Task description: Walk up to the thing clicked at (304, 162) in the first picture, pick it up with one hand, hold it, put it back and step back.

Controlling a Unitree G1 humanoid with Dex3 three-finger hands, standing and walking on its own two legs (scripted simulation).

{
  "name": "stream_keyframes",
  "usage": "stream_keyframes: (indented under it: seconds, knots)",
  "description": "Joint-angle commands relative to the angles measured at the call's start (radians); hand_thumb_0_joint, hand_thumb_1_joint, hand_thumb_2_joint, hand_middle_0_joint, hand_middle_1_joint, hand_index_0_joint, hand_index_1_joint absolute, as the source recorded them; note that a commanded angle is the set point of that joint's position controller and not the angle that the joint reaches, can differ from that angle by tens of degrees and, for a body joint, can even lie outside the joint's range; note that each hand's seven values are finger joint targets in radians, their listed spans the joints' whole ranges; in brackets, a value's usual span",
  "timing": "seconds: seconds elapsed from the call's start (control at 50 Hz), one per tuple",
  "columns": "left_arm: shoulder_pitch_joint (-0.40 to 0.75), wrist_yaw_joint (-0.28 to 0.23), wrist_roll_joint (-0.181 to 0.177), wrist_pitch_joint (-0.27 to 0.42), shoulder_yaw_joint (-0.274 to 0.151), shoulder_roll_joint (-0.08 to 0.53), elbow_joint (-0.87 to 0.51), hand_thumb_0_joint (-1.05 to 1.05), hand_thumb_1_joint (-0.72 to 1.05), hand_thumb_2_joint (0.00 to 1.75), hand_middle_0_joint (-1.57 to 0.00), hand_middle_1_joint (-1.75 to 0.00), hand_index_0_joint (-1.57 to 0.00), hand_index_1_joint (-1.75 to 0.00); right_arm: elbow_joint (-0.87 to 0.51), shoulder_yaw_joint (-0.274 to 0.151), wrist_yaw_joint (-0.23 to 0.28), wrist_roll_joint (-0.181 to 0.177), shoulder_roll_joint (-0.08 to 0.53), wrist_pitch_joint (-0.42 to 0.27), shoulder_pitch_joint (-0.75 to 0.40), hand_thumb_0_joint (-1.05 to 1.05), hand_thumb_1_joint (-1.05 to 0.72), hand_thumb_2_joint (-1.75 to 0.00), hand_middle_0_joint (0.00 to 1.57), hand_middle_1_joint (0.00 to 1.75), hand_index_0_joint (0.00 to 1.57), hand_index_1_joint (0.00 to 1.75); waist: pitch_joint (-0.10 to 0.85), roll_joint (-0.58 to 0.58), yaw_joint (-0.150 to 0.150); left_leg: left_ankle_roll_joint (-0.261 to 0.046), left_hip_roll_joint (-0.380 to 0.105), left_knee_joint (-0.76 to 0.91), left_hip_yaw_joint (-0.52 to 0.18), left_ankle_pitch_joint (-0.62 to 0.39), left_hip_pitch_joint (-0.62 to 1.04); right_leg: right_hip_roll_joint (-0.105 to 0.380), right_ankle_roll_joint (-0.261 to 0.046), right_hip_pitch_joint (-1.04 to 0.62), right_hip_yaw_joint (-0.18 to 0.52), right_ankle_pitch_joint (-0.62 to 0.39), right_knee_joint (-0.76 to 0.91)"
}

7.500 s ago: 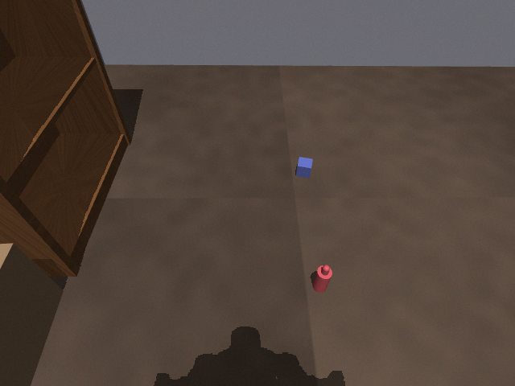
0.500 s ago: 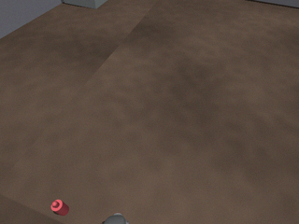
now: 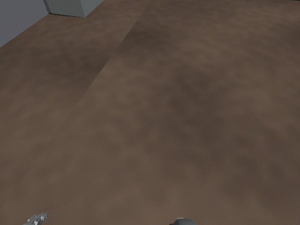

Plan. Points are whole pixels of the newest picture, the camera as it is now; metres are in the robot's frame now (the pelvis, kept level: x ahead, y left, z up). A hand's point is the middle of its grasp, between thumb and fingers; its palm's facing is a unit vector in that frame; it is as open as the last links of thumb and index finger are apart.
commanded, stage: walk up
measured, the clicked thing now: out of the picture +0.33 +1.11 -0.72
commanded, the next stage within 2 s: none
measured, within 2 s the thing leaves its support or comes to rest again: neither
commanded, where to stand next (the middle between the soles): +0.33 +0.00 m, yaw +26 degrees
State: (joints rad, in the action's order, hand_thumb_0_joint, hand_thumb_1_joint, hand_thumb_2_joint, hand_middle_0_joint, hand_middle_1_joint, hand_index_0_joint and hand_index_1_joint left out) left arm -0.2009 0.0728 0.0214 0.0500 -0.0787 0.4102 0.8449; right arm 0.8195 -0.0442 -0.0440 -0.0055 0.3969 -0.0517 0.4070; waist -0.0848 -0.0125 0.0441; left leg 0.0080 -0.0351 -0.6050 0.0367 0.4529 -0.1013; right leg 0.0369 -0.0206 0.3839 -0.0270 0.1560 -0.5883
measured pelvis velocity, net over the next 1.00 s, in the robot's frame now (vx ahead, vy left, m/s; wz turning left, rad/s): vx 0.23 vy -0.04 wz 0.40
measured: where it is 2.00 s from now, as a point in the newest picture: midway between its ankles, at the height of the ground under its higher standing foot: (156, 221)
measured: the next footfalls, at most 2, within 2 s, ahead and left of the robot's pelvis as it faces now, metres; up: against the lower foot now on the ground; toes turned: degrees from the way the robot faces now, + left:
left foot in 0.42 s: +0.24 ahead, +0.14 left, +0.00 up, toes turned +18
right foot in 0.84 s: +0.37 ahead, -0.12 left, +0.00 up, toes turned +25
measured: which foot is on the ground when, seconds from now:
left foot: down 0.00-0.02, up 0.04-0.40, down 0.42-0.86, up 0.88-1.00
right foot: down 0.00-0.44, up 0.46-0.82, down 0.84-1.00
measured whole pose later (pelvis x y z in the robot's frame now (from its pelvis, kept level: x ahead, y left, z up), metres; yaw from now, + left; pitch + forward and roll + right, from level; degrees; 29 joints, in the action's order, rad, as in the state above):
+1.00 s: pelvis +0.23 -0.04 +0.00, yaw +23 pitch -2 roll +2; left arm -0.20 0.03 0.02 0.01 -0.04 0.34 0.87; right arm 0.83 -0.04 0.02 -0.01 0.44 0.00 0.23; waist -0.13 -0.06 -0.04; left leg -0.02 0.04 -1.04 -0.04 0.52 -0.45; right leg 0.11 0.01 0.40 -0.06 0.26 -0.70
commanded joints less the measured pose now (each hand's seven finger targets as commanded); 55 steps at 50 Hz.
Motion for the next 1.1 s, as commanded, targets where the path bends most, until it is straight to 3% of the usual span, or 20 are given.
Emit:
stream_keyframes:
  seconds: [0.0,0.04,0.1,0.16,0.32,0.38,0.4,0.42,0.44,0.46,0.54,0.64,0.74,0.8,0.84,0.86,0.88,0.92,0.98,1.08]
  knots:
    - [-0.257,-0.036,0.004,0.052,-0.099,0.327,-0.075,0.00,0.90,0.90,-0.20,-0.30,-0.20,-0.30,-0.135,-0.035,0.027,-0.003,0.146,-0.027,0.006,0.00,-0.90,-0.90,0.20,0.30,0.20,0.30,0.174,0.252,-0.160,-0.058,0.082,-0.517,-0.023,0.037,-0.524,0.419,-0.182,-0.514,0.582,0.213,0.336]
    - [-0.144,-0.036,-0.010,0.039,-0.092,0.294,-0.106,0.00,0.90,0.90,-0.20,-0.30,-0.20,-0.30,-0.087,-0.064,0.036,0.012,0.256,-0.021,-0.003,0.00,-0.90,-0.90,0.20,0.30,0.20,0.30,0.116,0.132,-0.122,-0.060,-0.013,-0.594,-0.104,0.022,-0.528,0.422,-0.244,-0.408,0.536,0.221,0.327]
    - [-0.044,-0.042,-0.014,0.043,-0.064,0.225,-0.132,0.00,0.90,0.90,-0.20,-0.30,-0.20,-0.30,-0.039,-0.060,0.015,0.000,0.199,-0.016,0.060,0.00,-0.90,-0.90,0.20,0.30,0.20,0.30,0.011,0.169,-0.053,-0.047,-0.051,-0.468,-0.104,-0.129,-0.424,0.248,-0.129,-0.195,0.173,0.179,0.363]
    - [-0.057,-0.035,-0.008,0.049,-0.066,0.220,-0.145,0.00,0.90,0.90,-0.20,-0.30,-0.20,-0.30,-0.037,-0.063,-0.004,0.009,0.188,-0.008,0.051,0.00,-0.90,-0.90,0.20,0.30,0.20,0.30,-0.015,0.179,-0.062,-0.018,-0.056,-0.383,-0.048,-0.211,-0.426,0.217,-0.174,-0.167,0.053,0.098,0.371]
    - [-0.114,-0.016,0.003,0.024,-0.076,0.238,-0.160,0.00,0.90,0.90,-0.20,-0.30,-0.20,-0.30,-0.075,-0.069,-0.006,0.015,0.170,-0.034,-0.050,0.00,-0.90,-0.90,0.20,0.30,0.20,0.30,0.050,0.150,-0.103,-0.012,-0.037,-0.018,0.052,-0.288,-0.283,0.245,-0.172,-0.205,-0.044,0.028,0.218]
    - [-0.108,-0.015,0.003,0.002,-0.055,0.198,-0.175,0.00,0.90,0.90,-0.20,-0.30,-0.20,-0.30,-0.022,-0.091,0.021,0.017,0.226,-0.049,0.095,0.00,-0.90,-0.90,0.20,0.30,0.20,0.30,0.144,-0.021,-0.021,-0.050,0.035,0.066,0.088,-0.271,0.006,0.189,-0.120,-0.099,-0.112,0.032,-0.073]
    - [-0.143,-0.015,0.000,-0.004,-0.037,0.149,-0.173,0.00,0.90,0.90,-0.20,-0.30,-0.20,-0.30,-0.012,-0.111,0.037,0.021,0.280,-0.055,0.171,0.00,-0.90,-0.90,0.20,0.30,0.20,0.30,0.173,-0.166,0.029,-0.101,-0.035,0.146,-0.062,-0.130,0.122,0.134,-0.085,0.018,-0.136,0.072,-0.313]
    - [-0.179,-0.014,-0.004,-0.007,-0.023,0.087,-0.187,0.00,0.90,0.90,-0.20,-0.30,-0.20,-0.30,-0.037,-0.128,0.053,0.033,0.376,-0.059,0.176,0.00,-0.90,-0.90,0.20,0.30,0.20,0.30,0.156,-0.345,0.010,-0.190,-0.285,0.219,-0.517,-0.109,0.221,-0.009,-0.023,0.288,-0.125,0.403,-0.533]
    - [-0.181,-0.025,-0.006,-0.019,-0.048,0.191,-0.174,0.00,0.90,0.90,-0.20,-0.30,-0.20,-0.30,-0.078,-0.130,0.056,0.008,0.390,-0.061,0.155,0.00,-0.90,-0.90,0.20,0.30,0.20,0.30,0.179,-0.189,0.008,-0.293,-0.412,0.297,-0.767,-0.124,0.199,0.010,-0.019,0.309,-0.005,0.416,-0.610]
    - [-0.126,-0.033,0.000,-0.026,-0.052,0.234,-0.161,0.00,0.90,0.90,-0.20,-0.30,-0.20,-0.30,-0.073,-0.131,0.059,0.000,0.370,-0.058,0.119,0.00,-0.90,-0.90,0.20,0.30,0.20,0.30,0.096,-0.130,0.004,-0.316,-0.412,0.300,-0.744,-0.144,0.126,0.066,-0.025,0.332,0.047,0.388,-0.639]
    - [-0.160,-0.026,-0.011,-0.040,-0.055,0.206,-0.115,0.00,0.90,0.90,-0.20,-0.30,-0.20,-0.30,-0.083,-0.087,0.072,-0.008,0.284,-0.071,0.063,0.00,-0.90,-0.90,0.20,0.30,0.20,0.30,0.044,-0.078,-0.049,-0.193,-0.232,0.231,-0.316,-0.530,-0.046,0.111,-0.017,0.208,0.087,0.218,-0.541]
    - [-0.171,-0.027,-0.017,-0.057,-0.042,0.167,-0.075,0.00,0.90,0.90,-0.20,-0.30,-0.20,-0.30,-0.109,-0.071,0.075,0.010,0.264,-0.066,-0.030,0.00,-0.90,-0.90,0.20,0.30,0.20,0.30,0.003,-0.155,-0.077,-0.199,-0.155,0.227,-0.159,-0.571,-0.249,0.087,0.015,0.071,0.018,0.148,-0.366]
    - [-0.128,-0.051,-0.031,-0.043,-0.041,0.164,-0.051,0.00,0.90,0.90,-0.20,-0.30,-0.20,-0.30,-0.120,-0.068,0.071,0.016,0.272,-0.029,-0.093,0.00,-0.90,-0.90,0.20,0.30,0.20,0.30,0.054,-0.203,-0.068,-0.205,-0.146,0.084,-0.160,-0.729,-0.308,0.028,0.015,-0.083,-0.031,0.099,-0.200]
    - [-0.153,-0.062,-0.017,-0.025,-0.046,0.182,-0.018,0.00,0.90,0.90,-0.20,-0.30,-0.20,-0.30,-0.121,-0.057,0.072,-0.007,0.236,0.006,-0.122,0.00,-0.90,-0.90,0.20,0.30,0.20,0.30,0.139,-0.086,-0.099,-0.131,-0.067,-0.119,-0.148,-0.493,-0.301,0.002,-0.020,-0.225,-0.028,-0.027,0.028]
    - [-0.115,-0.069,0.002,-0.013,-0.062,0.282,-0.048,0.00,0.90,0.90,-0.20,-0.30,-0.20,-0.30,-0.124,-0.020,0.079,-0.014,0.125,0.021,-0.054,0.00,-0.90,-0.90,0.20,0.30,0.20,0.30,0.139,0.245,-0.077,-0.049,0.108,-0.389,-0.072,0.051,-0.457,0.345,-0.125,-0.241,0.404,-0.072,0.214]
    - [-0.033,-0.070,0.000,-0.013,-0.065,0.317,-0.067,0.00,0.90,0.90,-0.20,-0.30,-0.20,-0.30,-0.100,-0.040,0.096,-0.006,0.176,0.032,-0.042,0.00,-0.90,-0.90,0.20,0.30,0.20,0.30,0.134,0.251,-0.070,-0.043,0.069,-0.491,-0.126,0.174,-0.439,0.427,-0.238,-0.171,0.486,-0.054,0.243]
    - [0.005,-0.073,-0.001,-0.017,-0.063,0.308,-0.072,0.00,0.90,0.90,-0.20,-0.30,-0.20,-0.30,-0.076,-0.049,0.101,-0.001,0.210,0.030,-0.043,0.00,-0.90,-0.90,0.20,0.30,0.20,0.30,0.102,0.257,-0.059,-0.042,0.039,-0.512,-0.131,0.172,-0.423,0.427,-0.251,-0.113,0.508,-0.007,0.257]
    - [0.008,-0.075,0.004,-0.016,-0.046,0.258,-0.057,0.00,0.90,0.90,-0.20,-0.30,-0.20,-0.30,-0.039,-0.059,0.084,-0.010,0.232,0.032,-0.076,0.00,-0.90,-0.90,0.20,0.30,0.20,0.30,0.062,0.220,-0.063,-0.039,0.047,-0.493,-0.127,0.089,-0.393,0.292,-0.177,-0.081,0.292,0.058,0.214]
    - [0.027,-0.077,0.015,-0.014,-0.050,0.256,-0.041,0.00,0.90,0.90,-0.20,-0.30,-0.20,-0.30,0.000,-0.056,0.060,0.006,0.208,0.042,-0.053,0.00,-0.90,-0.90,0.20,0.30,0.20,0.30,0.079,0.272,-0.069,-0.028,0.045,-0.407,-0.083,0.022,-0.386,0.223,-0.153,-0.107,0.187,0.232,0.200]
    - [-0.001,-0.072,0.016,-0.019,-0.055,0.263,-0.035,0.00,0.90,0.90,-0.20,-0.30,-0.20,-0.30,0.025,-0.049,0.045,0.023,0.201,0.033,-0.124,0.00,-0.90,-0.90,0.20,0.30,0.20,0.30,0.102,0.254,-0.098,-0.023,0.038,-0.168,-0.020,0.073,-0.355,0.278,-0.189,-0.181,0.197,0.257,0.199]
